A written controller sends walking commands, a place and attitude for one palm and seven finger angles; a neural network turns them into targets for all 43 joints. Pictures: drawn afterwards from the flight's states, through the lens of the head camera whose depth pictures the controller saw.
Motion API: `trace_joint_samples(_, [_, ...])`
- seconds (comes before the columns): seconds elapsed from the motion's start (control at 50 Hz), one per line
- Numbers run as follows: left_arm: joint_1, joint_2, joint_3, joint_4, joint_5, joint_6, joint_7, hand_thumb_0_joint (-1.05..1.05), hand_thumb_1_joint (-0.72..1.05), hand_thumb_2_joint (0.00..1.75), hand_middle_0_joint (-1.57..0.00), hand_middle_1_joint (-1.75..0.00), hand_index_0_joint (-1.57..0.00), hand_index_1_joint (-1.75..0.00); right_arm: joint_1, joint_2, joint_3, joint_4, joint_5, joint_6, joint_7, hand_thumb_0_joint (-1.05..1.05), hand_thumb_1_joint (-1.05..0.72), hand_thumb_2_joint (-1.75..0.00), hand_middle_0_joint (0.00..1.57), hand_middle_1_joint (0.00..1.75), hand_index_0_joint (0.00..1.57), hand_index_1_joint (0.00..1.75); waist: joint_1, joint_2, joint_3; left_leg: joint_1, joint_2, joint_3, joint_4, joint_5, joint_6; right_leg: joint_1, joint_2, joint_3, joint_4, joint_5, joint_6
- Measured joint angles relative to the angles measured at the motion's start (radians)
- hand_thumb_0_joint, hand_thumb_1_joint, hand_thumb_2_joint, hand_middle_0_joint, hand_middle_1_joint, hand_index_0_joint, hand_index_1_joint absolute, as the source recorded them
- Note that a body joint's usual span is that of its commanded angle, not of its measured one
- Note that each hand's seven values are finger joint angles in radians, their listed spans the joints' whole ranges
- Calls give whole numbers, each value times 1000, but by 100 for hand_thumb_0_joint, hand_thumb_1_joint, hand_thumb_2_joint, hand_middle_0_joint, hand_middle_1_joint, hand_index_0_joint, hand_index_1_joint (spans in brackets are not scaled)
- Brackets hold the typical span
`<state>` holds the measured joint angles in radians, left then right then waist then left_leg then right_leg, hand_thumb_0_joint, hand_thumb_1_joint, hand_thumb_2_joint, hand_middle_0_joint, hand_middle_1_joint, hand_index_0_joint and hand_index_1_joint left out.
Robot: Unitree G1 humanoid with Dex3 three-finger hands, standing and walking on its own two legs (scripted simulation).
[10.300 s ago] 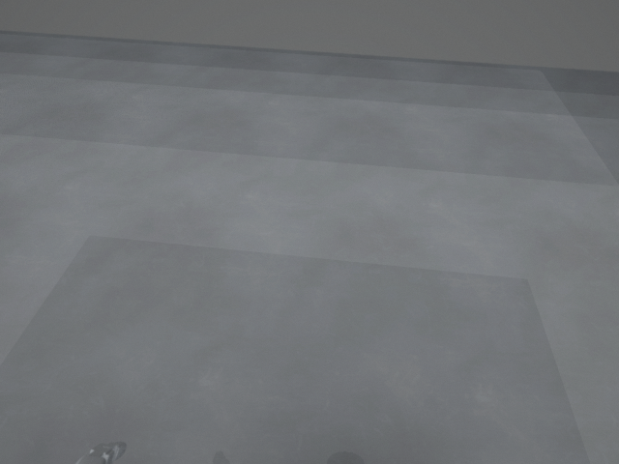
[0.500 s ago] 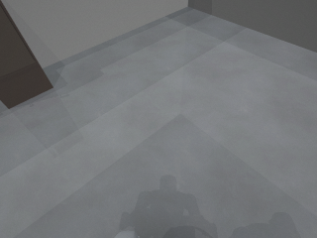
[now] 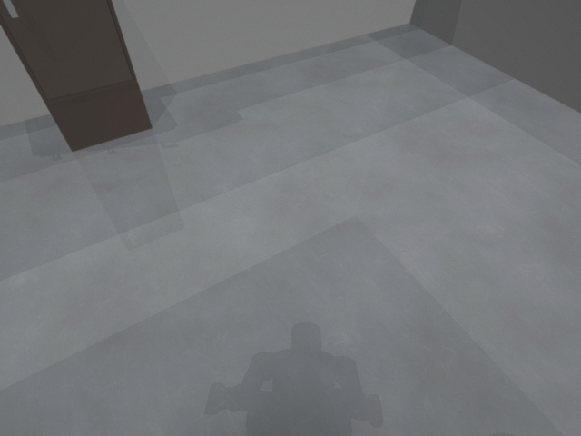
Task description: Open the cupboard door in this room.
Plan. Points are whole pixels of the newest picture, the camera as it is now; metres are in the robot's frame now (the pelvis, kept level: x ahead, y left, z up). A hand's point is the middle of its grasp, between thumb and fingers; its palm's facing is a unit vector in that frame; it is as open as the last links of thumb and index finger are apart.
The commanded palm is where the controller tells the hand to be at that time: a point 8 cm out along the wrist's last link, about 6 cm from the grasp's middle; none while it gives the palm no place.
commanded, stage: turn or walk to find it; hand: left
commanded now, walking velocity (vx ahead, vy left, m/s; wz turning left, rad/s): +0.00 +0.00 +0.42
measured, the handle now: out of the picture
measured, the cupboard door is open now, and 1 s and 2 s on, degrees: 0 0 0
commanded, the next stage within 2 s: stand and wait in 0.12 s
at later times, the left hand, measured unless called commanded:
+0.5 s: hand out of the picture -0.04 +0.15 -0.17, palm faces +0.20 -0.95 -0.23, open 7.3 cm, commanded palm none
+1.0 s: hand out of the picture -0.08 +0.16 -0.18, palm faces +0.20 -0.96 -0.19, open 7.4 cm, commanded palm none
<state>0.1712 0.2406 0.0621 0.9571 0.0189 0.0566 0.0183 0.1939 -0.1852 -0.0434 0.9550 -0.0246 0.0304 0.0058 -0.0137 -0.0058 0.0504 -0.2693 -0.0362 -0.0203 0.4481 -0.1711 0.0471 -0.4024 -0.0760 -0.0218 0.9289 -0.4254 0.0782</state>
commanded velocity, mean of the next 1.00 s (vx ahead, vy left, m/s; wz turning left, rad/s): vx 0.00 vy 0.00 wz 0.14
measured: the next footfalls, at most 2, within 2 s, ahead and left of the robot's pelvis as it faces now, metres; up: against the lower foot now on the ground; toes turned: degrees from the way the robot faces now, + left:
right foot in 0.14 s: +0.02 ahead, -0.14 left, +0.00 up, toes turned +1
left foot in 0.54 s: -0.05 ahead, +0.11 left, +0.00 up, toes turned +11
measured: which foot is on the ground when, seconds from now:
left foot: down 0.00-0.14, up 0.16-0.52, down 0.54-1.00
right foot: up 0.00-0.12, down 0.14-1.00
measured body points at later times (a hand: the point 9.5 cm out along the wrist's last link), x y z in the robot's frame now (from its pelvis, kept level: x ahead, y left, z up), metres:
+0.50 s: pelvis -0.03 -0.03 +0.00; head -0.01 -0.04 +0.45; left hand -0.05 +0.20 -0.15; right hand +0.04 -0.28 -0.16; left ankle -0.09 +0.11 -0.72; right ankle -0.02 -0.14 -0.74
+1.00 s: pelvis -0.06 -0.01 +0.00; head -0.05 -0.01 +0.45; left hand -0.09 +0.21 -0.16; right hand +0.01 -0.24 -0.16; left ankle -0.09 +0.11 -0.74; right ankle -0.02 -0.14 -0.74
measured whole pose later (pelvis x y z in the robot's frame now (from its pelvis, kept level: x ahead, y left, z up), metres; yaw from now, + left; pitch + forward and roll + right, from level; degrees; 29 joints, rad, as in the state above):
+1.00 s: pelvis -0.06 -0.01 +0.00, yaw +9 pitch -2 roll +0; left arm 0.25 0.16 0.01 1.13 0.02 0.01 0.02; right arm 0.22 -0.17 -0.02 1.11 -0.01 0.02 -0.02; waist 0.01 -0.01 0.04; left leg -0.17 0.01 0.03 0.47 -0.27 0.00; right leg -0.22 -0.09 -0.11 0.49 -0.23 0.03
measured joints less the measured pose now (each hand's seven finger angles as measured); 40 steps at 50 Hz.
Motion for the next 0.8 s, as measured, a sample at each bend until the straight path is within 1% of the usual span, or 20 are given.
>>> trace_joint_samples(0.08, [-28,-22,-9,-19,-6,-9,2,0,91,90,-19,-30,-19,-30,25,-12,-11,8,-4,10,1,0,-90,-90,20,30,21,30,-22,26,3,-38,-10,-35,18,13,-16,66,29,-2,-158,-4,-13])
trace_joint_samples(0.12, [-34,-32,-14,-31,-9,-21,2,0,91,90,-20,-30,-19,-30,41,-18,-17,14,-2,17,2,0,-90,-90,20,30,21,30,-26,35,1,-64,-19,-52,40,15,-30,122,40,-10,-291,61,-21])
trace_joint_samples(0.14, [-31,-35,-16,-38,-8,-29,2,0,91,90,-20,-30,-19,-30,50,-21,-21,15,0,20,3,0,-90,-90,20,30,21,30,-24,35,-4,-82,-26,-58,62,10,-38,155,39,-15,-370,96,-31])
trace_joint_samples(0.16, [-32,-47,-17,-38,-3,-37,5,0,91,90,-20,-30,-20,-30,53,-29,-27,22,4,25,4,0,-90,-90,20,30,21,30,-22,53,0,-103,-23,-69,106,-38,-45,159,48,-26,-382,112,-52])
trace_joint_samples(0.18, [-27,-57,-22,-39,0,-40,6,0,91,90,-20,-30,-20,-30,55,-35,-32,28,4,32,3,0,-90,-90,20,30,20,30,-21,63,3,-128,-25,-72,180,-129,-51,158,49,-37,-374,115,-71])
trace_joint_samples(0.2, [-18,-65,-27,-41,2,-41,7,0,91,90,-20,-30,-20,-30,60,-40,-36,33,2,39,3,0,-90,-90,20,30,20,30,-20,66,1,-158,-31,-68,274,-195,-55,161,43,-46,-373,116,-85])
trace_joint_samples(0.22, [-7,-72,-29,-40,3,-41,9,0,91,90,-20,-30,-20,-30,64,-44,-40,37,0,45,4,0,-90,-90,20,30,20,30,-17,64,-2,-184,-34,-60,366,-232,-58,167,36,-52,-380,119,-93])
trace_joint_samples(0.26, [14,-82,-32,-30,2,-40,12,0,90,90,-20,-30,-20,-30,65,-52,-44,44,-2,50,6,0,-90,-90,20,29,20,30,-11,59,-5,-216,-23,-42,517,-237,-65,184,25,-58,-406,133,-98])
trace_joint_samples(0.28, [23,-85,-33,-22,2,-41,11,0,90,90,-20,-30,-20,-30,66,-56,-45,47,-2,48,6,1,-90,-90,20,29,20,30,-12,58,-5,-222,-12,-39,567,-224,-69,192,22,-62,-419,140,-99])
trace_joint_samples(0.34, [46,-94,-40,3,3,-46,9,0,90,90,-20,-30,-20,-30,68,-62,-46,55,1,42,4,0,-90,-90,20,29,20,30,-14,58,-7,-208,23,-36,615,-192,-85,205,16,-82,-442,153,-98])
trace_joint_samples(0.4, [64,-93,-38,23,7,-52,12,0,91,90,-20,-30,-20,-30,64,-57,-39,71,3,40,-1,0,-91,-90,19,29,20,30,-2,48,-8,-147,57,-23,536,-210,-96,202,12,-96,-442,154,-98])
trace_joint_samples(0.46, [78,-83,-36,41,13,-57,8,0,92,90,-20,-30,-20,-30,47,-46,-28,86,7,34,-6,0,-91,-90,19,29,20,30,19,30,-4,-61,74,4,368,-249,-97,187,6,-102,-430,152,-94])
trace_joint_samples(0.48, [82,-80,-36,49,13,-58,7,0,91,90,-20,-30,-20,-30,39,-41,-23,90,8,29,-8,0,-91,-90,19,29,20,30,26,24,-2,-29,76,14,298,-240,-96,180,4,-103,-422,150,-91])
trace_joint_samples(0.52, [91,-73,-36,68,7,-55,8,0,91,90,-20,-30,-20,-30,27,-34,-12,93,11,11,-11,0,-91,-90,19,29,20,30,33,19,-1,45,78,29,129,-145,-91,162,5,-110,-393,140,-79])
trace_joint_samples(0.54, [96,-71,-36,78,2,-52,8,0,91,90,-20,-30,-20,-30,22,-31,-7,95,12,-1,-13,0,-91,-90,19,29,20,30,35,21,-3,76,83,29,66,-125,-84,150,8,-116,-370,130,-72])
trace_joint_samples(0.6, [105,-46,-34,115,-6,-36,12,0,91,90,-20,-30,-20,-30,-4,10,10,113,9,-17,-18,0,-91,-90,19,29,20,30,57,-35,3,94,60,54,64,-149,-66,153,-11,-85,-358,125,-58])
trace_joint_samples(0.64, [116,-39,-39,140,-6,-27,11,0,91,90,-20,-30,-20,-30,-14,31,21,118,8,-23,-24,0,-91,-90,19,29,20,30,61,-47,-5,111,56,66,51,-145,-61,164,-12,-72,-367,123,-52])
trace_joint_samples(0.68, [121,-43,-44,163,-4,-25,9,0,91,90,-20,-30,-20,-30,-24,35,19,121,10,-27,-36,0,-92,-90,20,29,20,30,60,-41,-9,123,56,69,44,-140,-59,182,-10,-68,-389,150,-50])
trace_joint_samples(0.74, [127,-60,-55,186,-1,-36,7,0,91,90,-20,-30,-19,-30,-35,24,21,126,14,-27,-36,0,-93,-90,20,30,20,30,57,-12,-17,135,65,69,34,-135,-58,208,1,-72,-433,170,-48])
trace_joint_samples(0.8, [129,-74,-63,199,-1,-44,6,0,91,90,-20,-30,-19,-30,-37,19,21,129,17,-29,-36,0,-93,-90,20,30,20,30,52,0,-21,142,64,74,13,-121,-56,217,2,-67,-460,189,-46])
